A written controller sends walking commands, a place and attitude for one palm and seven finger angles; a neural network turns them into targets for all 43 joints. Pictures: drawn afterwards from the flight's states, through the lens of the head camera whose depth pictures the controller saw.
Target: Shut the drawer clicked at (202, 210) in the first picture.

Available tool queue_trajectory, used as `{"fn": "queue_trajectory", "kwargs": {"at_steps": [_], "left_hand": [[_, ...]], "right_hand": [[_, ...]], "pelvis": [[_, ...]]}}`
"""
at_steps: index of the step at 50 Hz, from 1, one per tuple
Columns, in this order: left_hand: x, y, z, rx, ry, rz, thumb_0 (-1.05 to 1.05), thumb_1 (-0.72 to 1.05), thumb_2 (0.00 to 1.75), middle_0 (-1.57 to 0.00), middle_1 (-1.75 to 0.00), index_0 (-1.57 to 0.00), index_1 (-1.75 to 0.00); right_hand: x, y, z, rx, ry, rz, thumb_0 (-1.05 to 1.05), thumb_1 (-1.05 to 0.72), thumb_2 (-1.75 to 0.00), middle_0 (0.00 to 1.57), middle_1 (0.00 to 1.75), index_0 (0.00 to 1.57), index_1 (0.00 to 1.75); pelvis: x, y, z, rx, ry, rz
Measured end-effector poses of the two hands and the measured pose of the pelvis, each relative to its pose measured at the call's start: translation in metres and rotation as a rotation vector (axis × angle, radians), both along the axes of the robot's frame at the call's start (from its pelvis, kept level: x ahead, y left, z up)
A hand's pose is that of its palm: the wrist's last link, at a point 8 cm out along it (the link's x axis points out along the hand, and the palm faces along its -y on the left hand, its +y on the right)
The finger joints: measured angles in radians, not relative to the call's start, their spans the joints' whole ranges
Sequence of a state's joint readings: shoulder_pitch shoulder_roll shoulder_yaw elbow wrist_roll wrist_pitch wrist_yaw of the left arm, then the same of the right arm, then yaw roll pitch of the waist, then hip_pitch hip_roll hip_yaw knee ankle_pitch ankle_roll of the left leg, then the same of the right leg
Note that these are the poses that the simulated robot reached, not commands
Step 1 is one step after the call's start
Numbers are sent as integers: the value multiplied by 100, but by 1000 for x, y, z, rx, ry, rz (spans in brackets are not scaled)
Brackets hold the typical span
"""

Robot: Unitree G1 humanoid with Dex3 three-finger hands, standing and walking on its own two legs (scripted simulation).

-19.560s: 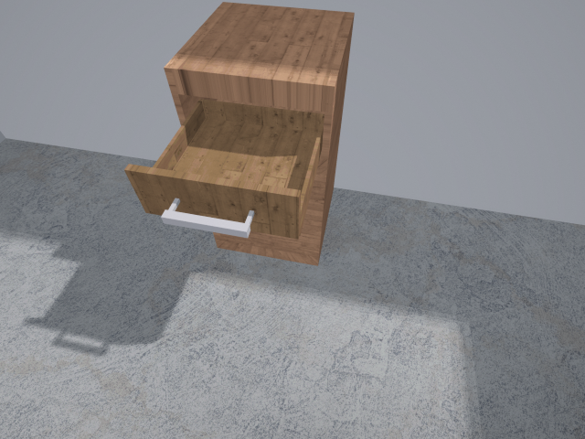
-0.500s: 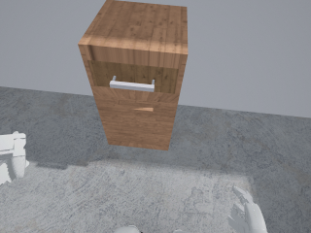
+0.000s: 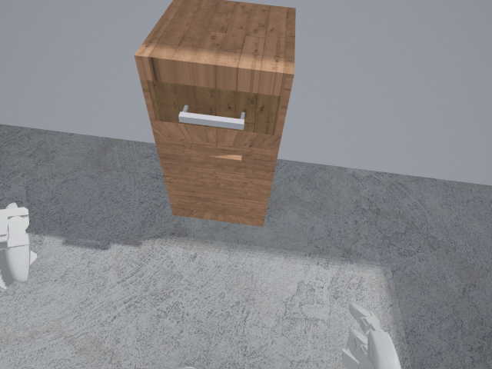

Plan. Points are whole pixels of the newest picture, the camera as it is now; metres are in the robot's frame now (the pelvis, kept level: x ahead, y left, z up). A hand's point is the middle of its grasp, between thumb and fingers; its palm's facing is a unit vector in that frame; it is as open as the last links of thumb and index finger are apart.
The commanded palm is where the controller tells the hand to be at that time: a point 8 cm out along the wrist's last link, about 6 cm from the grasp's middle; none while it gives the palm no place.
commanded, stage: step back with the hand held close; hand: left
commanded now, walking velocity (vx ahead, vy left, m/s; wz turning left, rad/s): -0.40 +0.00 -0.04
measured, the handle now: (213, 116) +0.79 +0.16 -0.11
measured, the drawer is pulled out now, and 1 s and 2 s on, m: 0.00 0.00 0.00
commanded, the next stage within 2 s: stop stepping back and stand still in 0.06 s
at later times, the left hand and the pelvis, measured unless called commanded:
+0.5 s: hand out of the picture +0.07 +0.24 +0.19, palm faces +0.42 -0.78 -0.46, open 3.2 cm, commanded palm +0.02 +0.27 +0.19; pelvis -0.10 -0.01 +0.01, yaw +1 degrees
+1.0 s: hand out of the picture +0.08 +0.24 +0.14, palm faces +0.35 -0.80 -0.49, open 3.2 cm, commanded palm none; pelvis -0.12 -0.02 +0.00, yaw +2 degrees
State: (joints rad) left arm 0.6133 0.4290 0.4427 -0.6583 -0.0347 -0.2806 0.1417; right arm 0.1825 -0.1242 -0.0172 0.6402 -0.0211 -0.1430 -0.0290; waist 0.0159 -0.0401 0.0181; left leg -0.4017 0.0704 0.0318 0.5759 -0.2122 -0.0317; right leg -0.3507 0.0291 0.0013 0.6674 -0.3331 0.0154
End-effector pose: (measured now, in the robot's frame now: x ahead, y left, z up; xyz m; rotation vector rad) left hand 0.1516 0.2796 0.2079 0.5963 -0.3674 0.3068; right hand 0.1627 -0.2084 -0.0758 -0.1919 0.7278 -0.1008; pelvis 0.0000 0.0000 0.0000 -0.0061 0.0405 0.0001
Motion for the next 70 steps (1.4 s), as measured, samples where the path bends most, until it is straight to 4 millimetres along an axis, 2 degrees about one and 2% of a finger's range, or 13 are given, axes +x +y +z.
{"fn": "queue_trajectory", "kwargs": {"at_steps": [7,16,22,26,35,43,47,50,54,57,59,63,70], "left_hand": [[-13,-33,-11,-27,74,-70,1,88,89,-141,-160,-141,-160],[-72,-18,-29,-58,172,-65,1,88,89,-140,-160,-140,-160],[-108,-8,-8,-47,51,4,1,88,89,-141,-160,-140,-160],[-125,-7,-1,-29,-9,55,1,88,89,-141,-160,-141,-160],[-129,-12,-32,-172,26,28,1,88,89,-141,-160,-141,-160],[-130,-10,1,-52,-13,18,1,88,89,-141,-160,-141,-160],[-125,-9,-6,-19,17,66,1,88,89,-141,-160,-141,-160],[-107,-6,-48,-74,177,71,0,89,89,-140,-160,-140,-160],[-95,1,-183,-320,664,169,0,89,90,-136,-156,-136,-156],[-122,-22,-277,-483,1024,209,0,90,89,-129,-150,-129,-150],[-151,-48,-318,-563,1232,201,1,90,89,-123,-144,-123,-144],[-193,-50,-342,-613,1383,283,2,90,89,-111,-138,-109,-129],[-249,-36,-340,-595,1594,368,1,90,89,-84,-107,-83,-101]], "right_hand": [[-45,-23,-5,20,60,-46,1,-90,-90,20,30,20,30],[-110,-64,20,-142,44,-146,1,-90,-90,20,30,20,30],[-140,-54,25,-120,13,-122,1,-91,-90,20,30,20,30],[-147,-41,11,-53,-10,-85,1,-90,-90,20,30,20,30],[-155,-33,5,-72,17,-55,1,-90,-90,20,30,20,30],[-159,-25,15,-33,-11,-58,1,-90,-90,20,30,20,30],[-151,-29,2,-17,12,-37,1,-90,-90,20,30,20,30],[-144,-36,-13,-8,72,-6,1,-90,-90,20,30,20,30],[-146,-44,-37,-9,182,6,1,-90,-90,20,30,20,30],[-158,-46,-45,-31,255,-11,1,-91,-90,20,30,20,30],[-169,-45,-44,-43,306,-30,1,-91,-90,20,30,20,30],[-193,-43,-38,-58,423,-50,1,-91,-90,20,30,20,30],[-226,-33,-45,-27,559,-93,1,-91,-90,20,30,20,30]], "pelvis": [[-44,-15,7,17,15,-13],[-82,-7,3,-2,11,3],[-99,-9,10,9,-45,17],[-106,-14,5,7,-58,2],[-125,-8,0,-9,-73,18],[-121,-12,10,-19,-61,22],[-117,-20,3,-5,-36,3],[-117,-17,0,-19,-26,33],[-111,-9,-10,-16,-19,72],[-106,-8,-14,2,-33,60],[-102,-9,-11,5,-41,49],[-99,-13,-2,1,-41,46],[-98,-7,8,-6,-41,37]]}}
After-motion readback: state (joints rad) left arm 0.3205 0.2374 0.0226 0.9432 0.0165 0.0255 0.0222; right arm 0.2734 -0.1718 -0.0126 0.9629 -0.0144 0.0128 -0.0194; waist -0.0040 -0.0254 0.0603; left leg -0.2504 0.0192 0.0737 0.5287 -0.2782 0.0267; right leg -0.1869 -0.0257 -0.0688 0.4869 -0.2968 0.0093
